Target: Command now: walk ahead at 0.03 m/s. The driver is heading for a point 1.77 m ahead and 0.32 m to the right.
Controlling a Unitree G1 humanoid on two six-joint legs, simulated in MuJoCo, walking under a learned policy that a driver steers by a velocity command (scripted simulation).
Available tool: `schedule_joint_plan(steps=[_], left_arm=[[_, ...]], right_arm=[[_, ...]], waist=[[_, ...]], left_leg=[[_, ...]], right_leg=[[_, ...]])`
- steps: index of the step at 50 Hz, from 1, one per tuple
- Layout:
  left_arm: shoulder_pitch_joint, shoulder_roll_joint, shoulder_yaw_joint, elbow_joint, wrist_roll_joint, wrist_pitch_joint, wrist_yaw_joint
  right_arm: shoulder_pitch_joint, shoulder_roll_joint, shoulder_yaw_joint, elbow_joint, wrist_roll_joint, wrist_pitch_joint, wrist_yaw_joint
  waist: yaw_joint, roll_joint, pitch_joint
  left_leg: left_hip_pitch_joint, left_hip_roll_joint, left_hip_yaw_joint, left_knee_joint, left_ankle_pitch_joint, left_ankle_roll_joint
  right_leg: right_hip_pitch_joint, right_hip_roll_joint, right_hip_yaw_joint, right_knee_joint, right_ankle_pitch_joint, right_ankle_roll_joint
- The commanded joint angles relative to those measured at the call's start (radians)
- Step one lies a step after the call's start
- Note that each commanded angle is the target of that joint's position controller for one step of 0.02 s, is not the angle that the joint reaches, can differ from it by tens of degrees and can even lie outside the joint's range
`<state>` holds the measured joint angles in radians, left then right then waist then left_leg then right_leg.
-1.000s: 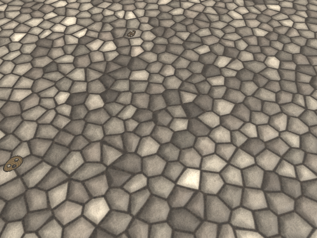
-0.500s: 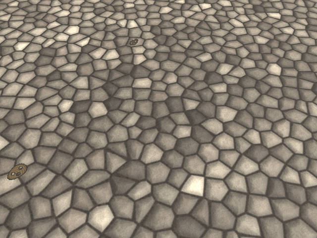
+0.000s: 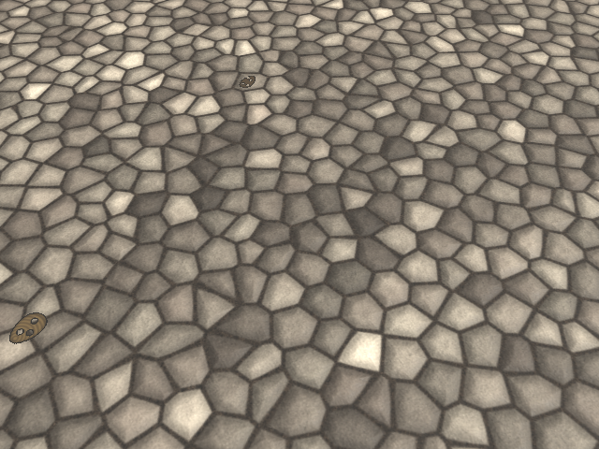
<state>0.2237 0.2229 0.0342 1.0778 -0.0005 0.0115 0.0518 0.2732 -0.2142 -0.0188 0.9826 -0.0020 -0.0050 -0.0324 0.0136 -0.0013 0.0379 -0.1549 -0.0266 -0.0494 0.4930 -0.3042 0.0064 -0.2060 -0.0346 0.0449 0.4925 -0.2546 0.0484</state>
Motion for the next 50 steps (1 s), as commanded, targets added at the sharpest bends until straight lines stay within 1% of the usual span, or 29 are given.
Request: schedule_joint_plan(steps=[1, 4, 8, 20, 37, 38, 39, 40, 41, 42, 43, 44, 45, 46, 47, 48, 49, 50], left_arm=[[0.025, 0.091, 0.011, -0.014, 0.003, -0.008, 0.003], [0.045, 0.097, 0.010, -0.001, 0.001, -0.015, 0.001], [0.055, 0.086, 0.005, 0.009, -0.003, -0.014, -0.001], [0.079, 0.068, -0.003, 0.023, -0.003, -0.006, 0.001], [0.112, 0.051, -0.010, 0.025, -0.003, -0.009, 0.001], [0.131, 0.037, -0.013, 0.035, -0.002, -0.008, 0.001], [0.135, 0.038, -0.012, 0.037, -0.007, -0.006, 0.003], [0.135, 0.049, -0.007, 0.033, -0.012, -0.006, 0.006], [0.127, 0.055, -0.005, 0.024, -0.013, -0.012, 0.006], [0.117, 0.036, -0.009, 0.011, -0.012, -0.022, 0.004], [0.112, 0.035, -0.009, 0.003, -0.014, -0.037, -0.002], [0.100, 0.022, -0.011, -0.009, -0.017, -0.055, -0.011], [0.092, -0.002, -0.016, -0.018, -0.020, -0.072, -0.020], [0.097, -0.012, -0.018, -0.024, -0.023, -0.087, -0.029], [0.109, -0.005, -0.015, -0.025, -0.027, -0.100, -0.036], [0.159, -0.009, -0.014, -0.013, -0.033, -0.108, -0.040], [0.247, -0.008, -0.010, 0.017, -0.033, -0.112, -0.041], [0.368, 0.054, 0.010, 0.053, -0.025, -0.114, -0.040]], right_arm=[[0.026, -0.095, -0.014, -0.016, -0.001, -0.009, -0.005], [0.052, -0.095, -0.012, 0.004, 0.002, -0.014, -0.003], [0.066, -0.084, -0.007, 0.024, 0.003, -0.010, -0.003], [0.091, -0.069, 0.001, 0.063, 0.004, -0.004, -0.005], [0.121, -0.051, 0.005, 0.091, 0.005, -0.004, -0.009], [0.141, -0.039, 0.008, 0.102, 0.004, -0.002, -0.010], [0.145, -0.047, 0.004, 0.104, 0.009, 0.001, -0.014], [0.140, -0.071, -0.003, 0.097, 0.015, 0.002, -0.017], [0.138, -0.082, -0.007, 0.087, 0.018, 0.000, -0.019], [0.147, -0.096, -0.012, 0.082, 0.022, -0.009, -0.016], [0.168, -0.101, -0.017, 0.079, 0.028, -0.018, -0.014], [0.192, -0.115, -0.023, 0.082, 0.032, -0.028, -0.011], [0.207, -0.138, -0.032, 0.083, 0.035, -0.037, -0.007], [0.194, -0.156, -0.040, 0.076, 0.037, -0.041, -0.003], [0.160, -0.149, -0.039, 0.060, 0.038, -0.044, -0.001], [0.106, -0.141, -0.035, 0.040, 0.040, -0.044, 0.003], [0.045, -0.131, -0.031, 0.015, 0.044, -0.044, 0.006], [-0.004, -0.092, -0.021, -0.011, 0.043, -0.053, 0.007]], waist=[[0.001, 0.012, 0.054], [-0.003, 0.000, 0.024], [-0.005, 0.000, 0.010], [-0.006, 0.001, 0.025], [-0.009, 0.002, 0.040], [-0.009, 0.005, 0.016], [-0.010, 0.012, 0.028], [-0.012, 0.025, 0.058], [-0.016, 0.032, 0.104], [-0.022, 0.053, 0.132], [-0.031, 0.067, 0.145], [-0.043, 0.106, 0.151], [-0.045, 0.163, 0.141], [-0.035, 0.196, 0.142], [-0.014, 0.187, 0.153], [0.027, 0.173, 0.160], [0.074, 0.136, 0.165], [0.112, -0.005, 0.142]], left_leg=[[-0.116, 0.028, -0.030, -0.132, 0.034, 0.016], [-0.078, 0.022, -0.012, -0.103, 0.164, 0.009], [-0.059, 0.022, -0.007, -0.092, 0.208, 0.007], [-0.073, 0.021, -0.001, -0.096, 0.187, 0.001], [-0.095, 0.020, 0.004, -0.100, 0.129, -0.003], [-0.086, 0.011, 0.013, -0.107, 0.029, -0.001], [-0.104, -0.001, 0.017, -0.107, -0.132, 0.012], [-0.140, 0.001, 0.003, -0.107, -0.309, 0.033], [-0.184, 0.020, -0.026, -0.121, -0.437, 0.055], [-0.208, 0.059, -0.087, -0.140, -0.494, 0.081], [-0.199, 0.095, -0.136, -0.168, -0.521, 0.107], [-0.163, 0.143, -0.204, -0.200, -0.535, 0.134], [-0.130, 0.206, -0.296, -0.245, -0.553, 0.167], [-0.147, 0.267, -0.383, -0.281, -0.548, 0.199], [-0.196, 0.280, -0.394, -0.288, -0.515, 0.205], [-0.253, 0.250, -0.339, -0.262, -0.474, 0.180], [-0.331, 0.186, -0.247, -0.185, -0.401, 0.139], [-0.433, 0.087, -0.104, 0.036, -0.244, 0.084]], right_leg=[[0.015, 0.017, -0.023, -0.065, 0.073, -0.018], [0.025, 0.012, -0.019, -0.058, 0.155, -0.020], [0.028, 0.014, -0.021, -0.053, 0.177, -0.021], [0.021, 0.019, -0.023, -0.057, 0.161, -0.025], [-0.001, 0.024, -0.023, -0.062, 0.115, -0.032], [0.010, 0.036, -0.036, -0.063, 0.023, -0.033], [-0.008, 0.059, -0.056, -0.042, -0.124, -0.041], [-0.051, 0.075, -0.068, -0.017, -0.291, -0.054], [-0.106, 0.073, -0.060, -0.003, -0.397, -0.069], [-0.131, 0.069, -0.061, 0.021, -0.395, -0.077], [-0.178, 0.058, -0.050, 0.051, -0.382, -0.084], [-0.221, 0.061, -0.060, 0.105, -0.331, -0.084], [-0.242, 0.071, -0.092, 0.187, -0.246, -0.081], [-0.227, 0.060, -0.092, 0.250, -0.184, -0.091], [-0.178, 0.044, -0.080, 0.236, -0.180, -0.112], [-0.082, 0.047, -0.086, 0.134, -0.191, -0.131], [0.060, 0.052, -0.070, -0.001, -0.171, -0.142], [0.197, -0.033, 0.101, -0.101, -0.195, -0.165]])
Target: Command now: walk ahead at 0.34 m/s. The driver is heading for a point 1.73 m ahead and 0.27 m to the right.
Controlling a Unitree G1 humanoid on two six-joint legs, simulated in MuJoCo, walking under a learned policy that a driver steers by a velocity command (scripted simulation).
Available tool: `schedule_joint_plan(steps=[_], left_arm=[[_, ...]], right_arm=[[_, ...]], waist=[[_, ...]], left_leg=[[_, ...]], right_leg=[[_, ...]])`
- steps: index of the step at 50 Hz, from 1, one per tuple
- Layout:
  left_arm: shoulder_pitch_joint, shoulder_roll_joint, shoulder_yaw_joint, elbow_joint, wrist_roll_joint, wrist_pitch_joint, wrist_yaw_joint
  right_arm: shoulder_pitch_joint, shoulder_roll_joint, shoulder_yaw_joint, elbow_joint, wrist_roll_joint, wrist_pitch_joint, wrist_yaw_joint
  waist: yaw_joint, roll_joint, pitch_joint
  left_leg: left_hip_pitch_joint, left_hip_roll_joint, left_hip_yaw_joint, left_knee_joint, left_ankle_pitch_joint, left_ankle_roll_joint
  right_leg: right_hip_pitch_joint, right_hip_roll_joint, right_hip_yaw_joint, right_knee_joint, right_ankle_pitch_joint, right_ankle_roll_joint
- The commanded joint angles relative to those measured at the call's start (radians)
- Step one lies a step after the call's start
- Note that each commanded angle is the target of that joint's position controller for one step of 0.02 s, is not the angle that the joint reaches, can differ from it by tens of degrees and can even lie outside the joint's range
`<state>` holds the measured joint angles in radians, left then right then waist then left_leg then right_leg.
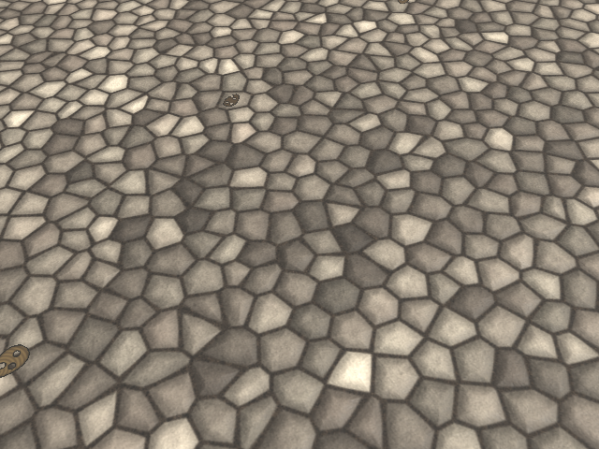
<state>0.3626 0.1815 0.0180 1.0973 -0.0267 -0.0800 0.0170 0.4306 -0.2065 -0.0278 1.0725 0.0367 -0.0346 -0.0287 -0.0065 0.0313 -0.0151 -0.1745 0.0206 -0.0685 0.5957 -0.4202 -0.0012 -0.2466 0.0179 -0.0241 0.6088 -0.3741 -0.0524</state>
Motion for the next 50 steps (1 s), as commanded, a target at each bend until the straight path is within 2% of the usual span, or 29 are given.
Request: schedule_joint_plan(steps=[1, 2, 3, 5, 6, 8, 12, 16, 18, 20, 21, 22, 23, 24, 25, 26, 27, 28, 29, 31, 32, 35, 39, 43, 46, 47, 48, 49, 50], left_arm=[[0.372, 0.234, 0.064, 0.056, -0.002, -0.031, -0.017], [0.362, 0.221, 0.052, 0.043, 0.019, -0.044, -0.024], [0.267, 0.162, 0.036, 0.012, 0.024, -0.052, -0.024], [0.187, 0.115, 0.019, -0.022, 0.019, -0.044, -0.034], [0.180, 0.107, 0.012, -0.025, 0.019, -0.038, -0.032], [0.223, 0.066, -0.002, -0.018, 0.022, -0.021, -0.021], [0.204, 0.137, 0.007, -0.055, 0.031, -0.004, 0.008], [0.224, 0.179, 0.025, -0.055, 0.008, -0.010, 0.013], [0.207, 0.187, 0.033, -0.058, 0.007, -0.006, 0.012], [0.180, 0.203, 0.041, -0.068, 0.020, 0.007, 0.009], [0.166, 0.195, 0.037, -0.080, 0.028, 0.015, 0.007], [0.161, 0.165, 0.022, -0.110, 0.043, 0.016, 0.003], [0.306, -0.019, -0.024, -0.115, 0.031, -0.008, -0.012], [0.228, 0.082, -0.002, -0.113, -0.001, -0.038, -0.016], [0.104, 0.151, 0.018, -0.156, -0.029, -0.055, -0.018], [0.041, 0.165, 0.021, -0.172, -0.025, -0.061, -0.010], [0.018, 0.165, 0.033, -0.173, -0.009, -0.055, -0.002], [0.048, 0.142, 0.035, -0.169, -0.001, -0.041, 0.000], [0.069, 0.118, 0.035, -0.164, 0.001, -0.028, 0.001], [0.045, 0.113, 0.042, -0.177, 0.004, -0.008, 0.005], [0.002, 0.113, 0.042, -0.198, 0.009, -0.004, 0.006], [-0.150, 0.127, 0.047, -0.250, 0.021, -0.010, 0.002], [-0.311, 0.102, 0.034, -0.294, 0.015, -0.022, -0.017], [-0.423, 0.113, 0.029, -0.342, 0.005, -0.028, -0.041], [-0.414, 0.144, 0.037, -0.361, 0.004, -0.036, -0.056], [-0.361, 0.167, 0.047, -0.352, 0.004, -0.038, -0.057], [-0.235, 0.200, 0.068, -0.317, 0.005, -0.039, -0.054], [-0.043, 0.259, 0.092, -0.265, 0.009, -0.038, -0.045], [0.106, 0.362, 0.119, -0.234, 0.032, -0.031, -0.041]], right_arm=[[-0.182, -0.045, 0.000, -0.139, 0.000, -0.044, 0.000], [-0.184, -0.057, -0.001, -0.154, 0.007, -0.068, 0.002], [-0.175, -0.073, -0.004, -0.152, 0.013, -0.082, 0.013], [-0.185, -0.093, -0.018, -0.146, -0.001, -0.098, 0.026], [-0.211, -0.103, -0.026, -0.156, -0.003, -0.099, 0.030], [-0.240, -0.086, -0.028, -0.163, -0.007, -0.089, 0.045], [-0.435, -0.020, 0.000, -0.241, -0.012, -0.080, 0.057], [-0.526, -0.069, 0.000, -0.290, -0.003, -0.075, 0.068], [-0.515, -0.105, -0.012, -0.300, -0.004, -0.080, 0.072], [-0.370, -0.161, -0.042, -0.267, -0.005, -0.082, 0.069], [-0.201, -0.199, -0.066, -0.215, 0.000, -0.078, 0.062], [-0.021, -0.270, -0.087, -0.177, -0.010, -0.070, 0.051], [0.053, -0.338, -0.096, -0.151, -0.029, -0.068, 0.061], [-0.001, -0.234, -0.069, -0.153, -0.023, -0.071, 0.064], [-0.110, -0.183, -0.054, -0.168, -0.019, -0.076, 0.062], [-0.206, -0.158, -0.044, -0.191, -0.023, -0.081, 0.063], [-0.253, -0.134, -0.037, -0.197, -0.034, -0.085, 0.069], [-0.265, -0.120, -0.032, -0.188, -0.046, -0.089, 0.071], [-0.259, -0.108, -0.030, -0.177, -0.043, -0.089, 0.073], [-0.229, -0.113, -0.028, -0.153, -0.039, -0.093, 0.066], [-0.212, -0.144, -0.034, -0.145, -0.038, -0.095, 0.060], [-0.149, -0.162, -0.037, -0.127, -0.036, -0.086, 0.038], [-0.068, -0.188, -0.038, -0.109, -0.024, -0.077, 0.026], [0.012, -0.192, -0.041, -0.074, -0.016, -0.058, 0.023], [0.009, -0.209, -0.050, -0.070, -0.017, -0.040, 0.018], [-0.010, -0.218, -0.053, -0.076, -0.019, -0.035, 0.018], [-0.033, -0.215, -0.050, -0.084, -0.023, -0.029, 0.019], [-0.042, -0.186, -0.037, -0.102, -0.033, -0.027, 0.019], [0.071, -0.076, -0.002, -0.117, -0.035, -0.044, 0.029]], waist=[[0.167, -0.326, 0.137], [0.137, -0.307, 0.130], [0.085, -0.184, 0.175], [0.052, -0.090, 0.149], [0.050, -0.124, 0.152], [0.056, -0.128, 0.136], [0.077, -0.107, 0.167], [0.068, -0.140, 0.187], [0.032, -0.138, 0.164], [-0.057, -0.164, 0.040], [-0.137, -0.159, -0.064], [-0.195, -0.060, -0.195], [-0.102, 0.255, -0.381], [-0.123, 0.180, -0.307], [-0.094, 0.130, -0.124], [-0.058, 0.015, -0.063], [-0.024, -0.021, -0.019], [0.015, 0.014, -0.018], [0.032, 0.024, -0.008], [0.046, 0.023, 0.033], [0.043, 0.033, 0.059], [0.008, 0.004, 0.088], [-0.047, 0.004, 0.092], [-0.077, 0.006, 0.118], [-0.044, 0.027, 0.093], [-0.008, 0.045, 0.055], [0.062, 0.049, -0.022], [0.139, 0.026, -0.155], [0.124, -0.180, -0.328]], left_leg=[[-0.546, -0.079, 0.090, 0.298, -0.038, 0.033], [-0.647, -0.057, 0.002, 0.524, -0.109, 0.047], [-0.701, -0.002, -0.034, 0.641, -0.042, 0.073], [-0.713, 0.054, -0.003, 0.613, 0.118, 0.099], [-0.689, 0.081, 0.007, 0.565, 0.162, 0.093], [-0.655, 0.082, 0.056, 0.484, 0.205, 0.068], [-0.541, 0.044, 0.113, 0.163, 0.344, 0.022], [-0.415, 0.019, 0.112, 0.002, 0.420, 0.038], [-0.372, 0.006, 0.106, -0.045, 0.404, 0.069], [-0.166, -0.049, 0.139, -0.034, 0.363, 0.109], [0.049, -0.066, 0.146, -0.041, 0.360, 0.137], [0.355, 0.120, -0.078, -0.040, 0.269, 0.200], [0.634, 0.380, -0.621, -0.215, -0.002, 0.378], [0.558, 0.353, -0.736, -0.347, -0.088, 0.342], [0.399, 0.328, -0.564, -0.351, -0.015, 0.288], [0.235, 0.295, -0.422, -0.369, 0.142, 0.261], [0.105, 0.254, -0.310, -0.393, 0.259, 0.244], [0.029, 0.223, -0.238, -0.419, 0.305, 0.239], [-0.006, 0.205, -0.196, -0.442, 0.325, 0.244], [-0.065, 0.182, -0.127, -0.486, 0.331, 0.250], [-0.079, 0.195, -0.118, -0.504, 0.353, 0.265], [-0.025, 0.176, -0.071, -0.516, 0.387, 0.246], [0.018, 0.148, -0.001, -0.511, 0.414, 0.208], [0.176, 0.204, -0.013, -0.457, 0.425, 0.201], [0.271, 0.243, -0.023, -0.372, 0.562, 0.177], [0.277, 0.236, -0.011, -0.305, 0.720, 0.165], [0.252, 0.198, 0.022, -0.155, 0.882, 0.144], [0.116, 0.143, 0.063, 0.080, 0.835, 0.111], [-0.309, -0.004, 0.122, 0.496, 0.463, 0.035]], right_leg=[[0.358, -0.293, 0.557, -0.402, -0.194, -0.172], [0.364, -0.410, 0.795, -0.469, -0.171, -0.234], [0.343, -0.403, 0.709, -0.445, -0.089, -0.218], [0.358, -0.305, 0.470, -0.447, 0.090, -0.155], [0.335, -0.290, 0.400, -0.460, 0.183, -0.141], [0.344, -0.230, 0.263, -0.467, 0.345, -0.115], [0.200, -0.199, 0.157, -0.511, 0.373, -0.119], [0.186, -0.240, 0.135, -0.537, 0.383, -0.120], [0.266, -0.265, 0.118, -0.476, 0.545, -0.099], [0.307, -0.251, 0.074, -0.264, 0.923, -0.069], [0.248, -0.209, 0.043, -0.062, 0.997, -0.042], [0.014, -0.155, 0.020, 0.256, 0.712, -0.012], [-0.315, 0.049, 0.058, 0.631, -0.087, 0.044], [-0.428, 0.016, 0.177, 0.767, -0.161, 0.017], [-0.505, -0.039, 0.146, 0.787, -0.083, -0.005], [-0.450, -0.096, 0.129, 0.742, 0.020, -0.010], [-0.394, -0.129, 0.113, 0.689, 0.076, -0.008], [-0.322, -0.159, 0.122, 0.650, 0.105, -0.007], [-0.295, -0.166, 0.116, 0.614, 0.105, -0.002], [-0.309, -0.176, 0.096, 0.552, 0.127, 0.008], [-0.347, -0.184, 0.092, 0.502, 0.159, 0.022], [-0.446, -0.184, 0.076, 0.301, 0.329, 0.044], [-0.385, -0.129, 0.023, 0.042, 0.501, 0.044], [-0.430, -0.110, 0.030, -0.062, 0.457, 0.026], [-0.382, -0.087, 0.022, -0.106, 0.342, -0.011], [-0.288, -0.057, -0.002, -0.114, 0.308, -0.027], [-0.111, -0.022, -0.032, -0.130, 0.312, -0.053], [0.179, -0.072, 0.021, -0.097, 0.339, -0.098], [0.622, -0.342, 0.447, -0.116, 0.211, -0.253]])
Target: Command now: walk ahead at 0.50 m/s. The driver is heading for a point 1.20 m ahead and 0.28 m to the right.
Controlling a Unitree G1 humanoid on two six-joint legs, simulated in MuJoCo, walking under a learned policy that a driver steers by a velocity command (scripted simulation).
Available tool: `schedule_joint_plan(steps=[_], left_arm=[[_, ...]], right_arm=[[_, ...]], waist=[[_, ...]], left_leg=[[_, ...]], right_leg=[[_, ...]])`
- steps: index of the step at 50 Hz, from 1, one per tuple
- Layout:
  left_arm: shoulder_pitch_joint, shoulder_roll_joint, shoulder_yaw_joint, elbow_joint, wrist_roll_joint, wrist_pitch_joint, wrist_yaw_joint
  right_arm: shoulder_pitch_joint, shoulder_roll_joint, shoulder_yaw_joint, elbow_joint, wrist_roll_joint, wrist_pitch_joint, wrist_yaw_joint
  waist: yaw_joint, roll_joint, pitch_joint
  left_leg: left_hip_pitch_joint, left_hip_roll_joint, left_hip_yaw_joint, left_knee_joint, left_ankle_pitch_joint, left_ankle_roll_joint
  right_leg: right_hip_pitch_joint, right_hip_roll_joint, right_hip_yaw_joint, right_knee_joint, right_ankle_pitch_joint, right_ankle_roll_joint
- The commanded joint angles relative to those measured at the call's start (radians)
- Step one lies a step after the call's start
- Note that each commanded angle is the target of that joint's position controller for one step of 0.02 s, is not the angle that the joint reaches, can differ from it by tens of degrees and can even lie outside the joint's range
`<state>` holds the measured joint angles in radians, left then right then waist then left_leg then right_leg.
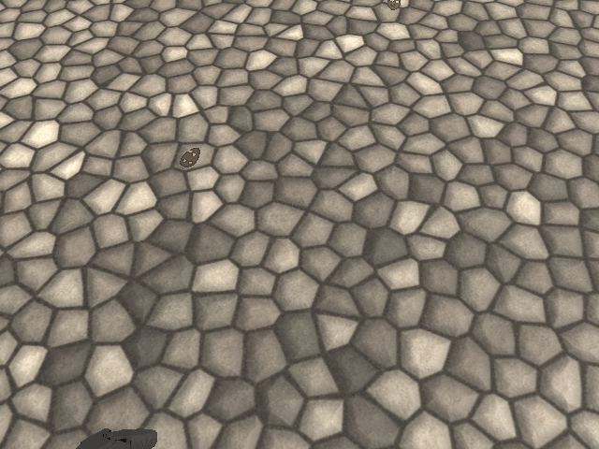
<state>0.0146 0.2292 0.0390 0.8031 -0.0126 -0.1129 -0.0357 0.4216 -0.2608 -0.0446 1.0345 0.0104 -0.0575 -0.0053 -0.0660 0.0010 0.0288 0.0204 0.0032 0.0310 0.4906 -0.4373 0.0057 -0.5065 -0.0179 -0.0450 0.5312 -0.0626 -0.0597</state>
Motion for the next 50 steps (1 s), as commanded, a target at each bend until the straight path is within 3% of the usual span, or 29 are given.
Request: schedule_joint_plan(steps=[1, 2, 3, 4, 5, 7, 9, 12, 16, 21, 24, 25, 26, 27, 28, 29, 30, 31, 32, 33, 34, 35, 36, 40, 44, 48, 50], left_arm=[[0.476, 0.260, 0.081, 0.071, 0.010, 0.006, 0.009], [0.399, 0.194, 0.058, 0.061, 0.004, 0.005, 0.010], [0.302, 0.162, 0.046, 0.037, 0.004, 0.005, 0.012], [0.233, 0.133, 0.036, 0.028, 0.011, 0.005, 0.008], [0.201, 0.119, 0.032, 0.026, 0.019, -0.001, 0.005], [0.199, 0.107, 0.031, 0.041, 0.018, -0.006, -0.001], [0.226, 0.142, 0.039, 0.061, 0.018, -0.010, 0.007], [0.282, 0.150, 0.042, 0.087, 0.015, -0.002, 0.025], [0.342, 0.166, 0.043, 0.113, 0.004, 0.006, 0.038], [0.415, 0.174, 0.050, 0.161, -0.006, 0.026, 0.044], [0.392, 0.192, 0.059, 0.163, -0.008, 0.041, 0.050], [0.368, 0.198, 0.060, 0.158, -0.007, 0.046, 0.051], [0.359, 0.176, 0.051, 0.152, -0.002, 0.052, 0.050], [0.370, 0.144, 0.034, 0.127, 0.015, 0.051, 0.052], [0.493, 0.005, -0.004, 0.124, 0.011, 0.029, 0.040], [0.439, 0.102, 0.015, 0.134, -0.013, 0.004, 0.036], [0.348, 0.158, 0.030, 0.104, -0.036, -0.012, 0.032], [0.292, 0.161, 0.031, 0.092, -0.032, -0.017, 0.038], [0.248, 0.155, 0.040, 0.087, -0.012, -0.010, 0.046], [0.286, 0.134, 0.042, 0.090, -0.010, 0.002, 0.047], [0.300, 0.118, 0.041, 0.098, -0.004, 0.013, 0.047], [0.322, 0.090, 0.039, 0.100, -0.006, 0.024, 0.047], [0.301, 0.090, 0.040, 0.096, -0.006, 0.032, 0.050], [0.154, 0.089, 0.043, 0.046, 0.008, 0.038, 0.049], [0.035, 0.064, 0.030, 0.018, -0.002, 0.029, 0.033], [-0.061, 0.066, 0.021, -0.024, -0.013, 0.030, 0.009], [-0.087, 0.074, 0.021, -0.050, -0.016, 0.028, -0.005]], right_arm=[[0.088, -0.011, 0.023, -0.063, 0.002, -0.048, 0.012], [-0.007, -0.121, -0.007, -0.089, 0.031, -0.066, 0.016], [-0.086, -0.138, -0.011, -0.115, 0.040, -0.074, 0.014], [-0.128, -0.127, -0.015, -0.120, 0.025, -0.071, 0.007], [-0.116, -0.110, -0.020, -0.119, 0.014, -0.059, 0.002], [-0.078, -0.059, -0.017, -0.104, 0.008, -0.032, 0.000], [-0.106, -0.049, -0.018, -0.119, 0.005, -0.016, -0.004], [-0.231, -0.059, -0.023, -0.160, -0.005, -0.020, -0.004], [-0.374, -0.034, -0.014, -0.199, 0.000, -0.030, 0.011], [-0.496, -0.046, -0.009, -0.251, 0.010, -0.041, 0.036], [-0.453, -0.082, -0.021, -0.254, 0.011, -0.050, 0.047], [-0.375, -0.106, -0.035, -0.234, 0.010, -0.051, 0.045], [-0.212, -0.150, -0.061, -0.182, 0.008, -0.051, 0.039], [-0.025, -0.226, -0.083, -0.143, -0.004, -0.049, 0.029], [0.037, -0.286, -0.094, -0.118, -0.008, -0.043, 0.034], [0.018, -0.191, -0.067, -0.126, 0.003, -0.045, 0.035], [-0.069, -0.149, -0.054, -0.143, 0.005, -0.048, 0.032], [-0.148, -0.127, -0.045, -0.162, 0.000, -0.049, 0.031], [-0.204, -0.091, -0.035, -0.168, -0.011, -0.050, 0.036], [-0.224, -0.085, -0.031, -0.167, -0.021, -0.054, 0.036], [-0.216, -0.064, -0.027, -0.159, -0.020, -0.058, 0.042], [-0.204, -0.083, -0.031, -0.148, -0.016, -0.059, 0.039], [-0.197, -0.096, -0.035, -0.141, -0.014, -0.061, 0.035], [-0.137, -0.127, -0.041, -0.116, -0.010, -0.053, 0.010], [-0.089, -0.138, -0.040, -0.096, -0.005, -0.047, 0.000], [-0.029, -0.139, -0.044, -0.058, -0.005, -0.037, -0.003], [-0.029, -0.144, -0.049, -0.051, -0.003, -0.026, -0.006]], waist=[[0.185, -0.240, -0.451], [0.177, -0.181, -0.305], [0.149, -0.117, -0.190], [0.118, -0.040, -0.107], [0.081, -0.065, -0.078], [0.048, -0.067, -0.059], [0.037, -0.072, -0.023], [0.066, -0.049, 0.007], [0.109, -0.053, 0.030], [0.135, -0.056, 0.067], [0.090, -0.077, 0.029], [0.041, -0.088, -0.021], [-0.032, -0.072, -0.119], [-0.089, 0.034, -0.269], [-0.020, 0.297, -0.381], [-0.051, 0.214, -0.366], [-0.038, 0.169, -0.227], [-0.009, 0.079, -0.155], [0.019, 0.026, -0.085], [0.060, 0.082, -0.087], [0.067, 0.074, -0.072], [0.086, 0.088, -0.073], [0.086, 0.065, -0.054], [0.056, 0.037, -0.001], [0.017, 0.054, 0.024], [-0.016, 0.048, 0.057], [-0.011, 0.050, 0.063]], left_leg=[[-0.676, -0.065, -0.112, 0.788, -0.117, 0.025], [-0.768, 0.003, -0.159, 0.868, -0.087, 0.050], [-0.771, 0.060, -0.125, 0.840, 0.006, 0.061], [-0.733, 0.098, -0.103, 0.776, 0.083, 0.058], [-0.664, 0.132, -0.109, 0.714, 0.131, 0.054], [-0.592, 0.146, -0.100, 0.655, 0.167, 0.040], [-0.629, 0.154, -0.091, 0.588, 0.224, 0.022], [-0.711, 0.153, -0.082, 0.402, 0.382, 0.002], [-0.666, 0.109, -0.042, 0.165, 0.548, 0.003], [-0.705, 0.089, -0.048, 0.046, 0.490, 0.032], [-0.603, 0.055, -0.024, 0.013, 0.379, 0.069], [-0.476, 0.021, 0.008, -0.002, 0.365, 0.087], [-0.251, -0.002, 0.025, -0.005, 0.382, 0.116], [0.064, 0.173, -0.177, 0.020, 0.394, 0.183], [0.374, 0.384, -0.664, -0.108, 0.180, 0.342], [0.362, 0.374, -0.744, -0.181, 0.079, 0.319], [0.243, 0.346, -0.593, -0.193, 0.125, 0.272], [0.099, 0.311, -0.474, -0.215, 0.230, 0.245], [-0.037, 0.262, -0.380, -0.252, 0.321, 0.216], [-0.105, 0.257, -0.336, -0.278, 0.370, 0.224], [-0.151, 0.231, -0.290, -0.295, 0.461, 0.219], [-0.167, 0.235, -0.264, -0.319, 0.446, 0.235], [-0.191, 0.226, -0.243, -0.345, 0.431, 0.240], [-0.160, 0.213, -0.173, -0.384, 0.468, 0.228], [-0.130, 0.181, -0.076, -0.398, 0.455, 0.188], [0.007, 0.234, -0.030, -0.371, 0.472, 0.177], [0.081, 0.265, -0.011, -0.329, 0.532, 0.162]], right_leg=[[0.959, -0.397, 0.786, -0.206, -0.196, -0.293], [0.845, -0.358, 0.669, -0.226, -0.229, -0.232], [0.684, -0.324, 0.520, -0.248, -0.154, -0.199], [0.530, -0.283, 0.414, -0.293, -0.070, -0.182], [0.432, -0.253, 0.345, -0.324, -0.007, -0.172], [0.342, -0.214, 0.265, -0.377, 0.028, -0.175], [0.311, -0.214, 0.216, -0.411, 0.085, -0.193], [0.355, -0.190, 0.158, -0.426, 0.112, -0.173], [0.379, -0.165, 0.095, -0.436, 0.082, -0.139], [0.541, -0.231, 0.107, -0.378, 0.095, -0.130], [0.603, -0.255, 0.110, -0.286, 0.273, -0.105], [0.594, -0.235, 0.089, -0.191, 0.439, -0.089], [0.534, -0.179, 0.049, -0.003, 0.521, -0.062], [0.320, -0.114, 0.002, 0.312, 0.269, -0.024], [-0.083, 0.081, 0.027, 0.653, -0.409, 0.040], [-0.197, 0.043, 0.168, 0.784, -0.519, 0.023], [-0.266, -0.009, 0.155, 0.803, -0.442, 0.005], [-0.233, -0.064, 0.127, 0.759, -0.344, 0.002], [-0.188, -0.097, 0.115, 0.692, -0.279, 0.000], [-0.122, -0.123, 0.126, 0.659, -0.239, 0.003], [-0.080, -0.130, 0.123, 0.633, -0.231, 0.006], [-0.075, -0.134, 0.116, 0.600, -0.218, 0.016], [-0.087, -0.142, 0.110, 0.569, -0.195, 0.024], [-0.195, -0.141, 0.098, 0.351, 0.005, 0.057], [-0.152, -0.099, 0.051, 0.132, 0.174, 0.051], [-0.191, -0.079, 0.049, 0.053, 0.145, 0.022], [-0.208, -0.067, 0.050, 0.032, 0.071, -0.005]])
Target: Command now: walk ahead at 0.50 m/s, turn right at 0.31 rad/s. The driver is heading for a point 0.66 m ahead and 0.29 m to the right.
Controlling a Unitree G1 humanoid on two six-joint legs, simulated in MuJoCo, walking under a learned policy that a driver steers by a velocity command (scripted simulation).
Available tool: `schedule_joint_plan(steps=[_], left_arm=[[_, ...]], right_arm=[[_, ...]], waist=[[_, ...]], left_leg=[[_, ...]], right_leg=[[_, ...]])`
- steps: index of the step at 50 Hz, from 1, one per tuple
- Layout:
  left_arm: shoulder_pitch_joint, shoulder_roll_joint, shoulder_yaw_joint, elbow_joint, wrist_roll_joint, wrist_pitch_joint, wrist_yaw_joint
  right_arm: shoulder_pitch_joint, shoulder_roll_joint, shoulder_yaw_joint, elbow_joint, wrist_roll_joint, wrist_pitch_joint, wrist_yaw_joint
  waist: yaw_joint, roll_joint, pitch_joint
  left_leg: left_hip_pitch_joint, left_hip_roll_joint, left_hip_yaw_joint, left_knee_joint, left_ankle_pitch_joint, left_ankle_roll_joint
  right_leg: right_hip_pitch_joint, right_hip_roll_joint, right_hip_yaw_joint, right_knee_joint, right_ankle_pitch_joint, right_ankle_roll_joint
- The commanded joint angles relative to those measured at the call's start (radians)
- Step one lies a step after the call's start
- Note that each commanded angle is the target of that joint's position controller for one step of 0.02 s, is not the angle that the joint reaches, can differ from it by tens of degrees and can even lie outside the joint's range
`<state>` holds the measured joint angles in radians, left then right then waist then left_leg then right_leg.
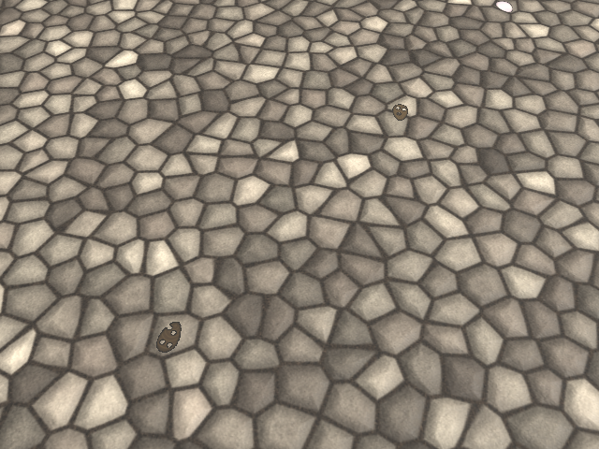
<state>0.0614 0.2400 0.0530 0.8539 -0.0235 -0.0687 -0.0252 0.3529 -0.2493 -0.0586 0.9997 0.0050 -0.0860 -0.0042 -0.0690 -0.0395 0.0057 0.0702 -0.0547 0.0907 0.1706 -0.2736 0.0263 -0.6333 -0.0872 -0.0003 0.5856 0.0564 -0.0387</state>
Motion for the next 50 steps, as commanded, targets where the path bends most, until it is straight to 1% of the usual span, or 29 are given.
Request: schedule_joint_plan(steps=[1, 3, 4, 5, 6, 7, 8, 9, 10, 11, 13, 15, 18, 21, 24, 27, 28, 29, 30, 31, 32, 33, 34, 36, 39, 42, 45, 48, 50], left_arm=[[-0.129, 0.071, 0.009, -0.108, -0.005, -0.017, -0.023], [-0.049, 0.108, 0.027, -0.104, 0.001, -0.015, -0.030], [0.081, 0.141, 0.049, -0.072, 0.003, -0.013, -0.029], [0.248, 0.205, 0.081, -0.030, 0.003, -0.009, -0.020], [0.368, 0.322, 0.111, -0.021, 0.008, -0.005, -0.010], [0.375, 0.274, 0.090, -0.020, 0.002, -0.006, -0.010], [0.338, 0.208, 0.070, -0.026, 0.008, -0.009, -0.008], [0.266, 0.177, 0.061, -0.047, 0.010, -0.013, -0.006], [0.201, 0.152, 0.052, -0.065, 0.014, -0.013, -0.007], [0.161, 0.138, 0.045, -0.081, 0.023, -0.016, -0.006], [0.143, 0.138, 0.044, -0.094, 0.020, -0.016, 0.000], [0.172, 0.179, 0.054, -0.093, 0.016, -0.018, 0.015], [0.224, 0.189, 0.058, -0.084, 0.010, -0.012, 0.033], [0.276, 0.194, 0.061, -0.070, 0.006, 0.007, 0.043], [0.300, 0.182, 0.060, -0.063, -0.001, 0.029, 0.054], [0.248, 0.175, 0.062, -0.097, 0.006, 0.044, 0.070], [0.213, 0.161, 0.057, -0.118, 0.006, 0.046, 0.070], [0.206, 0.113, 0.040, -0.151, 0.020, 0.043, 0.067], [0.441, 0.045, 0.026, -0.125, 0.021, 0.039, 0.062], [0.518, 0.154, 0.034, -0.120, 0.001, 0.043, 0.055], [0.405, 0.219, 0.056, -0.123, -0.009, 0.060, 0.060], [0.314, 0.233, 0.063, -0.144, -0.006, 0.081, 0.067], [0.280, 0.228, 0.068, -0.151, 0.000, 0.102, 0.072], [0.287, 0.167, 0.059, -0.169, -0.001, 0.124, 0.072], [0.265, 0.127, 0.050, -0.196, 0.006, 0.120, 0.071], [0.217, 0.127, 0.045, -0.224, 0.011, 0.117, 0.059], [0.188, 0.143, 0.048, -0.240, 0.010, 0.122, 0.042], [0.181, 0.154, 0.055, -0.252, 0.011, 0.126, 0.025], [0.234, 0.166, 0.068, -0.231, 0.017, 0.126, 0.022]], right_arm=[[0.027, -0.163, -0.038, -0.019, 0.004, 0.008, -0.010], [-0.011, -0.189, -0.046, -0.035, 0.005, 0.018, -0.016], [-0.033, -0.189, -0.045, -0.046, 0.004, 0.028, -0.021], [-0.031, -0.176, -0.036, -0.067, -0.003, 0.031, -0.028], [0.046, -0.079, 0.000, -0.110, -0.022, 0.008, -0.014], [0.033, -0.063, 0.012, -0.107, -0.014, -0.033, 0.001], [-0.058, -0.144, -0.011, -0.132, 0.024, -0.061, 0.014], [-0.121, -0.152, -0.010, -0.151, 0.034, -0.074, 0.014], [-0.149, -0.148, -0.016, -0.152, 0.015, -0.075, 0.006], [-0.143, -0.153, -0.026, -0.156, 0.001, -0.065, -0.001], [-0.125, -0.129, -0.029, -0.163, -0.011, -0.039, -0.005], [-0.161, -0.109, -0.027, -0.184, -0.017, -0.021, -0.014], [-0.289, -0.097, -0.024, -0.228, -0.020, -0.022, -0.014], [-0.369, -0.074, -0.015, -0.266, -0.017, -0.028, -0.003], [-0.403, -0.097, -0.019, -0.296, -0.009, -0.024, 0.006], [-0.338, -0.146, -0.032, -0.287, -0.014, -0.035, 0.010], [-0.269, -0.161, -0.037, -0.273, -0.023, -0.043, 0.007], [-0.169, -0.215, -0.047, -0.266, -0.047, -0.046, 0.000], [-0.143, -0.236, -0.044, -0.274, -0.058, -0.029, -0.006], [-0.123, -0.211, -0.046, -0.270, -0.014, -0.006, 0.000], [-0.173, -0.143, -0.030, -0.301, -0.010, 0.008, -0.005], [-0.225, -0.117, -0.018, -0.308, -0.014, 0.025, -0.011], [-0.267, -0.106, -0.011, -0.312, -0.020, 0.039, -0.013], [-0.308, -0.137, -0.019, -0.303, -0.037, 0.050, -0.017], [-0.299, -0.154, -0.030, -0.288, -0.031, 0.049, -0.022], [-0.309, -0.177, -0.039, -0.285, -0.021, 0.058, -0.027], [-0.312, -0.200, -0.047, -0.279, -0.012, 0.071, -0.022], [-0.303, -0.220, -0.053, -0.264, 0.006, 0.080, -0.015], [-0.281, -0.199, -0.050, -0.245, 0.019, 0.089, -0.014]], waist=[[0.002, 0.098, 0.080], [0.058, 0.130, 0.008], [0.130, 0.123, -0.066], [0.195, 0.080, -0.160], [0.174, -0.138, -0.296], [0.164, -0.175, -0.377], [0.179, -0.125, -0.270], [0.159, -0.049, -0.169], [0.121, 0.037, -0.094], [0.083, 0.022, -0.067], [0.048, 0.005, -0.055], [0.048, -0.018, -0.025], [0.086, -0.018, 0.011], [0.117, -0.045, -0.011], [0.121, -0.063, -0.030], [0.076, -0.082, -0.059], [0.034, -0.070, -0.094], [0.005, 0.019, -0.224], [0.096, 0.279, -0.359], [0.093, 0.316, -0.451], [0.059, 0.196, -0.335], [0.055, 0.131, -0.233], [0.065, 0.117, -0.159], [0.096, 0.172, -0.076], [0.089, 0.178, -0.096], [0.078, 0.164, -0.131], [0.072, 0.178, -0.117], [0.082, 0.181, -0.103], [0.107, 0.152, -0.106]], left_leg=[[0.055, 0.331, -0.056, 0.025, 0.444, 0.131], [0.067, 0.325, -0.015, 0.169, 0.784, 0.104], [0.035, 0.293, 0.025, 0.341, 0.913, 0.079], [-0.129, 0.251, 0.053, 0.584, 0.822, 0.041], [-0.568, 0.101, 0.057, 0.995, 0.350, -0.031], [-0.770, -0.005, -0.124, 1.169, -0.280, -0.032], [-0.869, 0.064, -0.196, 1.219, -0.233, -0.002], [-0.867, 0.110, -0.181, 1.164, -0.142, 0.015], [-0.820, 0.144, -0.170, 1.077, -0.080, 0.014], [-0.739, 0.170, -0.174, 1.004, -0.049, 0.006], [-0.666, 0.179, -0.171, 0.914, -0.028, -0.021], [-0.678, 0.167, -0.152, 0.812, 0.049, -0.054], [-0.671, 0.125, -0.142, 0.577, 0.243, -0.076], [-0.563, 0.049, -0.115, 0.405, 0.385, -0.067], [-0.540, 0.020, -0.150, 0.328, 0.371, -0.056], [-0.481, 0.027, -0.180, 0.261, 0.298, -0.029], [-0.373, 0.051, -0.168, 0.189, 0.395, -0.005], [-0.116, 0.205, -0.275, 0.252, 0.682, 0.058], [0.205, 0.484, -0.548, 0.339, 1.078, 0.237], [0.229, 0.566, -0.713, 0.305, 0.795, 0.293], [0.128, 0.483, -0.609, 0.260, 0.591, 0.254], [0.004, 0.422, -0.492, 0.224, 0.464, 0.210], [-0.122, 0.375, -0.419, 0.186, 0.374, 0.197], [-0.316, 0.305, -0.289, 0.105, 0.281, 0.188], [-0.303, 0.322, -0.212, 0.079, 0.350, 0.220], [-0.280, 0.355, -0.168, 0.071, 0.339, 0.228], [-0.287, 0.363, -0.122, 0.069, 0.264, 0.211], [-0.258, 0.377, -0.098, 0.115, 0.221, 0.172], [-0.307, 0.340, -0.043, 0.223, 0.150, 0.093]], right_leg=[[-0.063, 0.013, -0.007, -0.028, -0.092, -0.040], [0.093, 0.074, -0.066, -0.024, -0.172, -0.075], [0.268, 0.120, -0.098, -0.052, -0.154, -0.099], [0.540, 0.094, -0.014, -0.055, -0.126, -0.140], [0.949, -0.160, 0.467, -0.092, -0.246, -0.314], [1.061, -0.264, 0.817, -0.275, -0.324, -0.375], [0.992, -0.226, 0.690, -0.287, -0.337, -0.312], [0.847, -0.187, 0.550, -0.294, -0.268, -0.275], [0.689, -0.150, 0.453, -0.320, -0.181, -0.254], [0.572, -0.128, 0.401, -0.341, -0.091, -0.249], [0.467, -0.094, 0.349, -0.379, -0.048, -0.253], [0.406, -0.080, 0.306, -0.403, -0.017, -0.261], [0.377, -0.019, 0.239, -0.384, 0.031, -0.206], [0.360, 0.020, 0.206, -0.308, 0.170, -0.146], [0.435, 0.002, 0.284, -0.224, 0.137, -0.120], [0.515, -0.009, 0.383, -0.090, 0.136, -0.101], [0.502, 0.036, 0.369, 0.007, 0.129, -0.070], [0.387, 0.102, 0.314, 0.230, -0.041, -0.027], [0.125, 0.250, 0.219, 0.524, -0.802, 0.036], [0.030, 0.168, 0.192, 0.673, -0.806, 0.053], [-0.025, 0.127, 0.172, 0.737, -0.712, 0.086], [-0.043, 0.100, 0.127, 0.728, -0.636, 0.106], [-0.023, 0.074, 0.112, 0.710, -0.594, 0.118], [0.080, 0.054, 0.064, 0.630, -0.529, 0.116], [0.112, 0.037, 0.033, 0.496, -0.481, 0.111], [0.169, 0.013, 0.023, 0.367, -0.407, 0.096], [0.234, 0.021, -0.012, 0.257, -0.381, 0.072], [0.299, 0.037, -0.042, 0.103, -0.359, 0.034], [0.435, 0.077, -0.060, -0.072, -0.254, -0.015]])
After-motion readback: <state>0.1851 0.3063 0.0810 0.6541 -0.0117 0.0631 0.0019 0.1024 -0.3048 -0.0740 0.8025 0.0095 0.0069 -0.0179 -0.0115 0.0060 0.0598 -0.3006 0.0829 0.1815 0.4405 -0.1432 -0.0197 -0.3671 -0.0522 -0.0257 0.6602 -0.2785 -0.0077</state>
